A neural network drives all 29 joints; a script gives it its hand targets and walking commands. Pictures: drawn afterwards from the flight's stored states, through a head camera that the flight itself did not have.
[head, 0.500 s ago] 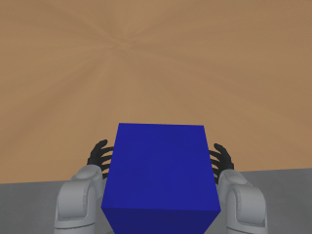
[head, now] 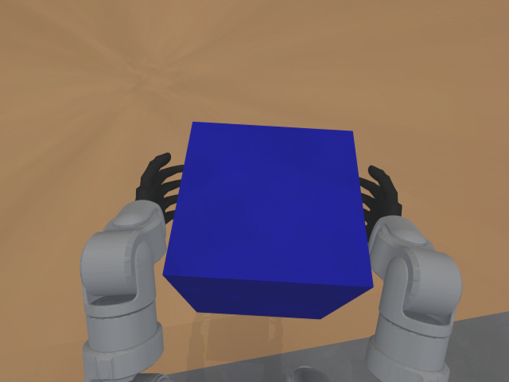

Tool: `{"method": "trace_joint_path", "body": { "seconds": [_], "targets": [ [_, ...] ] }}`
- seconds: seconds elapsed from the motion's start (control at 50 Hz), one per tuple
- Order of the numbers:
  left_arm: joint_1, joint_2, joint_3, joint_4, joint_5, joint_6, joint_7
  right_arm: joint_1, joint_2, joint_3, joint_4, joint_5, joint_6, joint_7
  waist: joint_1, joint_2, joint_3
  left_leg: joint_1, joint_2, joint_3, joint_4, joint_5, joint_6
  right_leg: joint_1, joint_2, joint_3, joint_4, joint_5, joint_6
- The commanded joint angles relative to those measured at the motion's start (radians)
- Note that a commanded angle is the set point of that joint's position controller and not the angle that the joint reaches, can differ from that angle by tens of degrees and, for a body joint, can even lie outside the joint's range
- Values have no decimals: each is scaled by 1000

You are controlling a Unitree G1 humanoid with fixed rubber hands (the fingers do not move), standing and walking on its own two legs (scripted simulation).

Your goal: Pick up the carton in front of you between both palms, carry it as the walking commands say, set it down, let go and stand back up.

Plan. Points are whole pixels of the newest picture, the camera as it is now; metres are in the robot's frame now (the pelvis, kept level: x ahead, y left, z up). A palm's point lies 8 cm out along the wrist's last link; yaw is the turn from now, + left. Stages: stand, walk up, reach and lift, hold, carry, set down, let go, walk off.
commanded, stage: carry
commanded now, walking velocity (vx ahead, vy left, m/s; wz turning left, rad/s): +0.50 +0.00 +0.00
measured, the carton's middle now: (264, 233) +0.33 -0.01 +0.06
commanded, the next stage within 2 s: none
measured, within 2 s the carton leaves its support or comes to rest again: neither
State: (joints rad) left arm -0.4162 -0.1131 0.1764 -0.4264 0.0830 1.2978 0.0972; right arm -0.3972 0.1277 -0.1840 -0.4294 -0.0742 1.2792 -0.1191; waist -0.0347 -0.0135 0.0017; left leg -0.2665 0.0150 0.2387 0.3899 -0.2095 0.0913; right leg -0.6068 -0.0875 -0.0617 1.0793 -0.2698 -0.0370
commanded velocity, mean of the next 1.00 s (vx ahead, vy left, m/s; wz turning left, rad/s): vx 0.50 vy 0.00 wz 0.00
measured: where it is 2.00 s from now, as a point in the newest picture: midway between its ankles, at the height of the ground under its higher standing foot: (254, 143)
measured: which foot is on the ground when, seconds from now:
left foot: down 0.00-0.28, up 0.30-0.64, down 0.66-1.00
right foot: up 0.00-0.22, down 0.24-0.68, up 0.70-1.00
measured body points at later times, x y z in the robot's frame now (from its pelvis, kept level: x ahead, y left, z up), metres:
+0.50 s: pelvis +0.33 -0.04 +0.00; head +0.44 -0.05 +0.43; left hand +0.72 +0.14 +0.11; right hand +0.75 -0.16 +0.11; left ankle +0.34 +0.10 -0.63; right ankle +0.32 -0.10 -0.74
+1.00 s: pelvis +0.68 -0.01 +0.04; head +0.74 -0.01 +0.48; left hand +1.09 +0.11 +0.20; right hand +1.07 -0.19 +0.20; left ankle +0.60 +0.07 -0.70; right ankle +0.79 -0.13 -0.65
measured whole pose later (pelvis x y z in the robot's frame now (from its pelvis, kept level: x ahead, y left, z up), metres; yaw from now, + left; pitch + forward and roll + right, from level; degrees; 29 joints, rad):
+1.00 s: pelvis +0.68 -0.01 +0.04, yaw +1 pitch +6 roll -1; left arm -0.82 -0.04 0.31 -0.12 0.11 1.32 0.12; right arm -0.84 0.01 -0.28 -0.05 -0.02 1.28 -0.15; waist -0.10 0.02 0.04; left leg -0.20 0.01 0.09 0.43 -0.46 0.06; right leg -0.70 -0.02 -0.06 0.83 -0.34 -0.03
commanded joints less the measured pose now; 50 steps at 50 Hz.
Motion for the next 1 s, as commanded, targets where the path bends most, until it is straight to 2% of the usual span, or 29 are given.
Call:
{"method": "trace_joint_path", "body": {
  "seconds": [0.0, 0.08, 0.16, 0.2, 0.22, 0.24, 0.26, 0.28, 0.3, 0.32, 0.34, 0.36, 0.38, 0.46, 0.52, 0.58, 0.6, 0.62, 0.64, 0.66, 0.68, 0.7, 0.72, 0.74, 0.76, 0.8, 0.86, 0.9, 0.98],
  "targets": [
    [-638, -705, -712, 73, -383, 8, -186, -676, 681, 727, 48, 450, 29, 246, -11, 123, -351, 336, 256, -226, -145, 250, 93, -107, -9, -24, -113, 72, 13],
    [-757, -738, -666, 204, -394, 29, -184, -795, 711, 681, 192, 464, 43, 250, -24, 139, -294, 356, 206, -164, -107, 364, 79, -107, 25, -79, -320, 163, 6],
    [-928, -782, -625, 302, -422, 32, -187, -959, 761, 636, 301, 476, 41, 243, -18, 170, -271, 376, 200, -133, -32, 488, 61, -25, 64, -114, -446, 206, -36],
    [-985, -793, -592, 359, -431, 29, -187, -1030, 788, 615, 352, 482, 39, 235, 32, 174, -325, 352, 189, -81, 131, 686, 22, 164, 117, -153, -504, 175, -57],
    [-1001, -800, -573, 389, -434, 25, -187, -1057, 801, 607, 378, 483, 39, 231, 78, 125, -404, 291, 147, -30, 325, 675, -13, 377, 157, -187, -577, 167, -58],
    [-1025, -805, -557, 404, -441, 21, -190, -1091, 816, 599, 396, 484, 37, 227, 116, 10, -508, 93, 120, -60, 558, 401, -39, 656, 24, -30, -558, 123, -76],
    [-1058, -790, -534, 436, -438, 19, -189, -1118, 847, 583, 414, 481, 42, 222, 102, -238, -640, -211, 3, -123, 832, -110, -68, 940, -273, 446, -566, 165, -221],
    [-1056, -827, -530, 458, -455, 13, -193, -1156, 844, 562, 410, 472, 40, 215, 134, -333, -637, -433, -90, -210, 1025, -340, -69, 1001, -291, 663, -720, 106, -287],
    [-1107, -879, -533, 426, -481, 8, -199, -1200, 879, 556, 405, 467, 33, 206, 122, -243, -574, -516, -25, -269, 1086, -286, -41, 967, -263, 566, -704, 188, -252],
    [-1170, -926, -542, 384, -505, 0, -202, -1229, 897, 543, 382, 464, 28, 196, 128, -144, -552, -557, -3, -269, 1102, -254, -27, 936, -246, 481, -634, 344, -232],
    [-1218, -956, -543, 342, -521, -3, -203, -1233, 913, 535, 368, 453, 24, 186, 119, -68, -540, -557, 27, -273, 1050, -207, -20, 890, -220, 391, -620, 416, -197],
    [-1251, -979, -543, 302, -533, -5, -202, -1224, 922, 520, 354, 438, 21, 175, 108, -56, -552, -537, 40, -272, 1003, -171, -19, 856, -199, 337, -632, 379, -174],
    [-1263, -992, -545, 269, -538, -7, -198, -1210, 924, 511, 338, 424, 18, 165, 102, -57, -570, -526, 40, -259, 975, -157, -21, 854, -188, 306, -641, 362, -164],
    [-1196, -965, -565, 186, -514, -13, -185, -1115, 884, 520, 289, 350, -4, 138, 112, -88, -578, -647, 40, -214, 875, -198, -36, 937, -184, 232, -622, 487, -190],
    [-1148, -912, -597, 131, -494, -19, -184, -1079, 842, 555, 232, 317, -15, 132, 121, -97, -532, -620, 21, -161, 657, -138, -49, 901, -142, 158, -641, 556, -187],
    [-1087, -856, -623, 139, -468, -15, -192, -1039, 797, 587, 213, 305, -11, 135, 112, -132, -494, -429, -39, -69, 363, -37, -50, 831, -88, 39, -626, 691, -154],
    [-1062, -842, -630, 158, -461, -12, -195, -1025, 788, 598, 219, 309, -6, 139, 91, -153, -500, -304, -85, -19, 283, -37, -37, 794, -76, -7, -578, 843, -132],
    [-1041, -834, -634, 180, -458, -8, -199, -1009, 783, 607, 236, 316, -2, 147, 40, -158, -535, -117, -137, 29, 201, 7, -18, 740, -65, -63, -457, 992, -100],
    [-1031, -829, -637, 200, -450, -5, -203, -996, 781, 614, 251, 331, 2, 156, -33, -139, -617, 162, -103, 0, 135, 93, 7, 627, -57, -85, -297, 890, -54],
    [-1039, -817, -639, 215, -439, -2, -208, -995, 790, 623, 257, 355, 5, 170, -84, -42, -686, 443, 85, -273, 132, -17, 43, 398, -36, -19, -120, 494, -27],
    [-1038, -834, -635, 219, -441, 7, -213, -1013, 779, 631, 294, 357, -3, 179, -66, 344, -800, 709, 353, -823, 66, 184, 238, 64, 143, 18, 184, -165, 25],
    [-1069, -824, -637, 237, -438, 11, -213, -1008, 825, 638, 306, 393, 3, 191, -77, 319, -753, 744, 333, -876, 42, 305, 268, -84, 154, 109, 358, -255, 8],
    [-1081, -837, -622, 241, -429, 7, -210, -1054, 853, 654, 266, 428, 3, 202, -80, 227, -669, 712, 305, -736, 100, 493, 243, -183, 124, 126, 412, -228, -6],
    [-1083, -838, -599, 243, -414, 2, -203, -1102, 886, 670, 238, 464, 2, 211, -79, 109, -617, 678, 287, -642, 131, 563, 194, -220, 101, 115, 376, -205, -8],
    [-1075, -838, -582, 247, -393, -2, -195, -1147, 915, 687, 204, 498, -1, 218, -76, 67, -581, 643, 266, -584, 124, 577, 159, -234, 81, 108, 309, -178, -12],
    [-1053, -825, -553, 258, -353, -7, -175, -1211, 940, 698, 164, 544, -2, 225, -67, 72, -581, 619, 249, -536, 94, 485, 128, -212, 67, 95, 205, -149, -12],
    [-1018, -788, -522, 280, -300, -9, -149, -1237, 926, 679, 159, 569, 6, 231, -62, 98, -562, 577, 255, -482, 61, 450, 148, -220, 73, 47, 66, -185, 3],
    [-995, -760, -509, 313, -272, -2, -138, -1222, 909, 660, 208, 565, 17, 238, -54, 117, -523, 506, 232, -412, 32, 409, 145, -175, 73, 15, -94, -154, 13],
    [-1012, -754, -510, 391, -279, 16, -144, -1174, 887, 614, 362, 529, 33, 254, -31, 191, -442, 313, 184, -253, 28, 439, 83, 80, 127, -109, -391, -16, -1]
  ]
}}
